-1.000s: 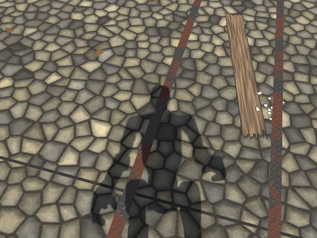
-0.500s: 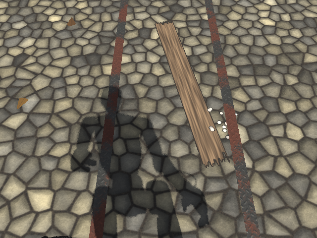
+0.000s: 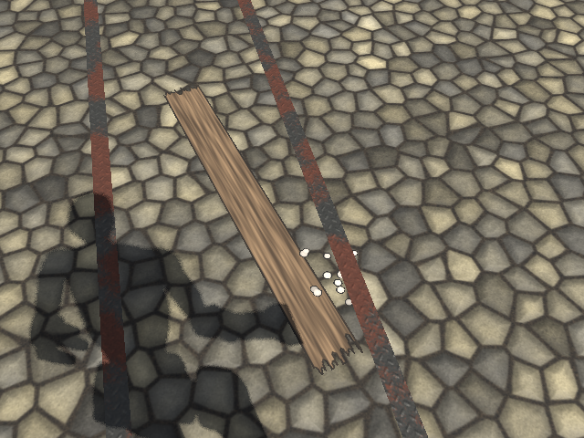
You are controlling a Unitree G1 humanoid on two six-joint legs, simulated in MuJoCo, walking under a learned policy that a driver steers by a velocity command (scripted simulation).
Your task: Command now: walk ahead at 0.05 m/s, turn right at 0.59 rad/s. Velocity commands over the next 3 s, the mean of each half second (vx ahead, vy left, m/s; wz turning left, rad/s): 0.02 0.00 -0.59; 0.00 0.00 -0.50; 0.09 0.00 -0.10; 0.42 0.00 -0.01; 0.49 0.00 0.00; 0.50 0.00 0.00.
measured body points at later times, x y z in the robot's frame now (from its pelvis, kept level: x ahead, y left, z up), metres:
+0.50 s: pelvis +0.00 -0.04 +0.01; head +0.03 -0.08 +0.46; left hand +0.22 +0.20 -0.06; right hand +0.06 -0.36 -0.11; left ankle +0.04 +0.11 -0.65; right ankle -0.01 -0.13 -0.73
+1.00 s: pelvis +0.02 -0.02 +0.01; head +0.05 -0.01 +0.46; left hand +0.31 +0.15 -0.09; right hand -0.01 -0.33 -0.08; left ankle +0.08 +0.08 -0.73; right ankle -0.08 -0.12 -0.66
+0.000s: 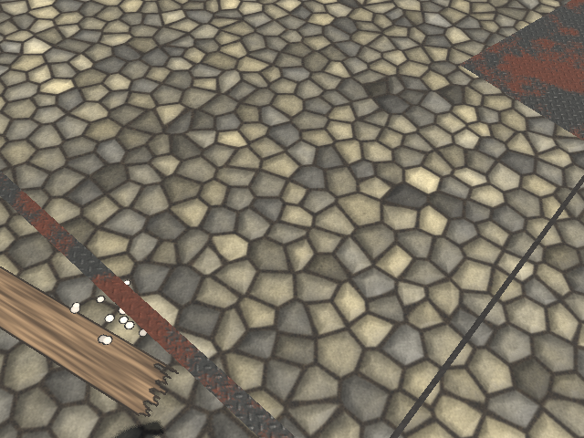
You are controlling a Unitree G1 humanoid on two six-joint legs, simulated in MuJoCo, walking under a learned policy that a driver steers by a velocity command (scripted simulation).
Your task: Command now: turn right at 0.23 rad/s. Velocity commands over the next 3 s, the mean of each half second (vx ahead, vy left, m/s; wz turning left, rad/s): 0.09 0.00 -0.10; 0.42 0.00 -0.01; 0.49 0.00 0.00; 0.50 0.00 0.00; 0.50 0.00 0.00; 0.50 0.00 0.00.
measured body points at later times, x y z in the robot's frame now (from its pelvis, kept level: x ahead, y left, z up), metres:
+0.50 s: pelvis +0.03 -0.01 +0.00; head +0.03 -0.01 +0.45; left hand +0.11 +0.25 -0.12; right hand +0.15 -0.29 -0.11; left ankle +0.03 +0.09 -0.73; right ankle -0.02 -0.15 -0.74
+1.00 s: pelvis +0.24 -0.01 -0.02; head +0.28 +0.00 +0.43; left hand +0.51 +0.19 -0.08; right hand +0.18 -0.28 -0.14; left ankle +0.05 +0.09 -0.74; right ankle +0.42 -0.13 -0.72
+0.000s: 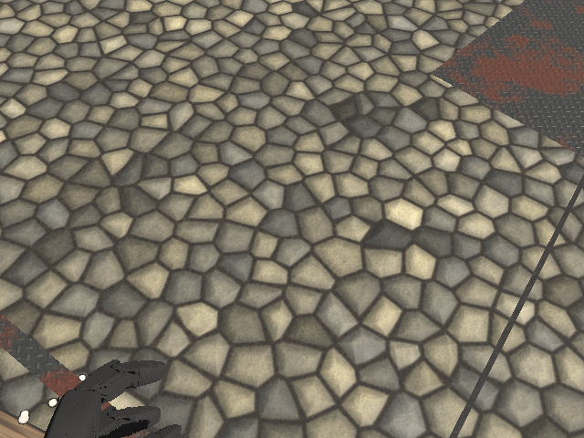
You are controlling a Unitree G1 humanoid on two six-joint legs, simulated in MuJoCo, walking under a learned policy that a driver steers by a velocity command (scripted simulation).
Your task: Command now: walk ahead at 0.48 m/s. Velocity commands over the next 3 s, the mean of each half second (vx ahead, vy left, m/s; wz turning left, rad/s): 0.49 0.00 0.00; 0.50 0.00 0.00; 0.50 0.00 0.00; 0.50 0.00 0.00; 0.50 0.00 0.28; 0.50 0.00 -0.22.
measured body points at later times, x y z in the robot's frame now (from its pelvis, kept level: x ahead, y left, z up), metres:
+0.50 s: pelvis +0.29 +0.00 +0.01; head +0.32 +0.01 +0.46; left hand +0.29 +0.29 -0.12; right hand +0.51 -0.23 -0.07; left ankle +0.46 +0.14 -0.70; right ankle +0.17 -0.11 -0.73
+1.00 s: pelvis +0.56 +0.03 +0.02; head +0.59 +0.04 +0.47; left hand +0.77 +0.27 -0.08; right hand +0.57 -0.25 -0.11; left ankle +0.46 +0.13 -0.73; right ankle +0.75 -0.12 -0.69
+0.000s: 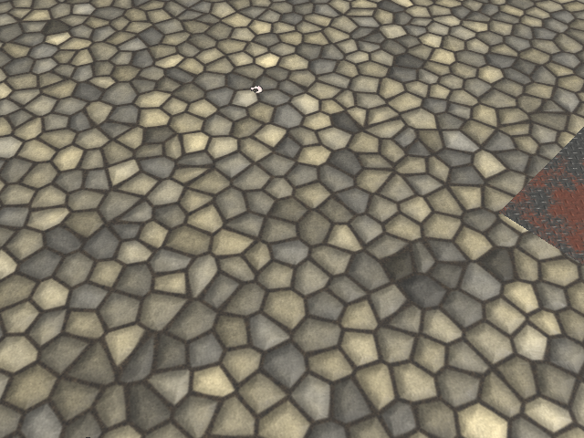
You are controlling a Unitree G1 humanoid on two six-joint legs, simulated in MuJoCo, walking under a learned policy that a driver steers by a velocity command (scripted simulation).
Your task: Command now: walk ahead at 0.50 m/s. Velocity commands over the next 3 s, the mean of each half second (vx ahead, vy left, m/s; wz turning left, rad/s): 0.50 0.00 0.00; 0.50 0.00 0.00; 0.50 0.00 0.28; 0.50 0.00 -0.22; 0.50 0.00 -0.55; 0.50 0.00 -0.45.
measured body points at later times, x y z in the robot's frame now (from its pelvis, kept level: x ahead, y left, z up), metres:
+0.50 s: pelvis +0.27 -0.04 +0.00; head +0.30 -0.04 +0.45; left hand +0.29 +0.24 -0.13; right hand +0.47 -0.29 -0.10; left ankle +0.46 +0.13 -0.69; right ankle +0.21 -0.13 -0.74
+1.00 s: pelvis +0.55 +0.02 +0.01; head +0.57 +0.02 +0.46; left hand +0.71 +0.28 -0.10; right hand +0.57 -0.26 -0.12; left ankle +0.50 +0.10 -0.74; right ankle +0.72 -0.16 -0.68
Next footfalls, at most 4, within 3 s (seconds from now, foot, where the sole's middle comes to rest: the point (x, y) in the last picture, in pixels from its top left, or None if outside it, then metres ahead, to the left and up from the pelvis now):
0.10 right None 0.24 -0.13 -0.78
0.64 left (234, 414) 0.54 0.10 -0.78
1.20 right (325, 295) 0.84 -0.14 -0.78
1.72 left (209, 229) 1.08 0.17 -0.78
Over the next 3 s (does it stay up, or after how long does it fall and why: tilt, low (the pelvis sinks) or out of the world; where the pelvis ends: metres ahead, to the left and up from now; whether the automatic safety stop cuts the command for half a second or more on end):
stays up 1.63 -0.06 0.00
